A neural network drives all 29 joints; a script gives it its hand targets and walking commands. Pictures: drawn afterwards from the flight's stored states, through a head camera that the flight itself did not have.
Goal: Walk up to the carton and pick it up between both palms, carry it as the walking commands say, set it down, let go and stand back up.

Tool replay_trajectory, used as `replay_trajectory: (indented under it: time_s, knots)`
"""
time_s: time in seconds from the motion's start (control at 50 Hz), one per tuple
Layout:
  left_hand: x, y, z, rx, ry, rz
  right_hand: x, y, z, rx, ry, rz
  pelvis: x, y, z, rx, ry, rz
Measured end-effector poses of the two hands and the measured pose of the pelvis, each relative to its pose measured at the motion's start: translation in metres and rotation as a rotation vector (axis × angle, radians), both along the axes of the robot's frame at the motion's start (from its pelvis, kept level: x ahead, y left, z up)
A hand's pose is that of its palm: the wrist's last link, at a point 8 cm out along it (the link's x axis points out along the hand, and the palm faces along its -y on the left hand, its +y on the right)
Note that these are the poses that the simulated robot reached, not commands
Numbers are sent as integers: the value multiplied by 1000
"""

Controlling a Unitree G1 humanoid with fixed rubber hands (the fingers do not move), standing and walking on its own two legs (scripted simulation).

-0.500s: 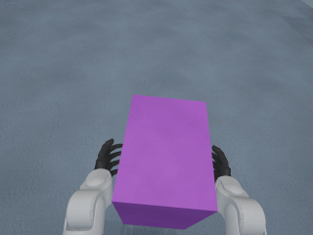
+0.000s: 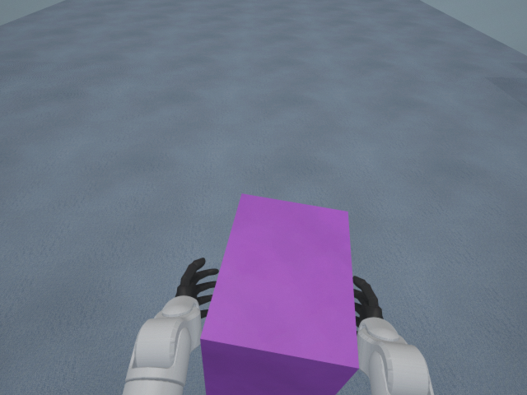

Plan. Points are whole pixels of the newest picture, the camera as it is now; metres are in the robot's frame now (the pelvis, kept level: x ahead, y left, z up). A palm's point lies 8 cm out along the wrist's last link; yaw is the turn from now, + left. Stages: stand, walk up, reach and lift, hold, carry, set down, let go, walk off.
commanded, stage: carry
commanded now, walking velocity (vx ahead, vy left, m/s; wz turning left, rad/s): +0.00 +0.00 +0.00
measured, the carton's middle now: (275, 311) +0.29 -0.01 -0.03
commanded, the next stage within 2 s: none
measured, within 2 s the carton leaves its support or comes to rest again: neither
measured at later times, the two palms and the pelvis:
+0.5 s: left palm (177, 354) +0.21 +0.14 -0.01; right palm (362, 371) +0.19 -0.13 -0.01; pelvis -0.06 +0.00 -0.01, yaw +0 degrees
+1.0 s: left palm (186, 349) +0.22 +0.13 -0.02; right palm (364, 365) +0.20 -0.14 -0.03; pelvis -0.06 -0.01 -0.01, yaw +1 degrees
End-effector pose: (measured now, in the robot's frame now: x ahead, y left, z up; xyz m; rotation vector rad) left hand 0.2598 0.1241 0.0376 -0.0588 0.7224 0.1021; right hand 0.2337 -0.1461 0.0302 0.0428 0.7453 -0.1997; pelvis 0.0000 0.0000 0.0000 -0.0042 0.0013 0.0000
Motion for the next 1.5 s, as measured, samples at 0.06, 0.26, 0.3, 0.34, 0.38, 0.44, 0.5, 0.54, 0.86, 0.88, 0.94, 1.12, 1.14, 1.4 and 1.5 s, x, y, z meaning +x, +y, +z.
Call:
replay_trajectory:
  time_s: [0.06, 0.26, 0.3, 0.34, 0.38, 0.44, 0.5, 0.54, 0.86, 0.88, 0.94, 1.12, 1.14, 1.4, 1.5]
  knots:
    - [-8, -4, -10, -15, -5, -19, -12, -4, -4, -10, -4, -26, -8, 0, -3, -11, -20, -4]
    - [-33, 1, -27, -6, 17, -15, -33, 2, -20, -7, 20, -20, -39, 5, -4, -6, -18, -11]
    - [-35, 4, -31, 0, 28, -6, -35, 4, -27, 0, 31, -12, -46, 6, -5, -5, -11, -11]
    - [-38, 7, -35, 3, 35, 7, -38, 7, -35, 14, 39, -7, -53, 6, -5, -4, -7, -11]
    - [-41, 10, -38, -2, 33, 22, -40, 10, -40, 21, 37, -2, -57, 6, -6, -3, -7, -12]
    - [-47, 12, -42, -18, 24, 41, -43, 12, -44, 36, 30, -8, -62, 5, -7, -5, -9, -8]
    - [-52, 12, -44, -31, 12, 55, -44, 11, -42, 39, 17, -8, -64, 4, -8, -4, -6, -4]
    - [-54, 11, -46, -25, 9, 53, -44, 10, -42, 34, 15, -1, -64, 3, -8, -3, -4, -5]
    - [-40, 4, -53, 32, -15, -32, -40, 3, -50, 9, -5, 1, -56, -3, -13, -9, -34, -5]
    - [-40, 3, -54, 35, -14, -31, -39, 3, -51, 11, -5, 3, -56, -3, -13, -9, -35, -4]
    - [-40, 3, -56, 53, -1, -26, -35, 2, -56, 17, 7, 19, -56, -5, -13, -9, -37, 1]
    - [-30, 0, -59, 37, 18, 13, -15, -1, -54, -19, 27, 69, -52, -16, -12, -19, -24, 16]
    - [-28, 0, -59, 33, 14, 14, -11, -1, -52, -23, 23, 68, -50, -16, -12, -21, -22, 18]
    - [16, 1, -43, 59, -22, -14, 29, -1, -38, -30, -17, 84, -19, -17, -8, -9, 7, 16]
    - [30, 1, -42, 74, -6, -28, 42, -2, -40, -32, 0, 96, -7, -17, -6, -3, 15, 15]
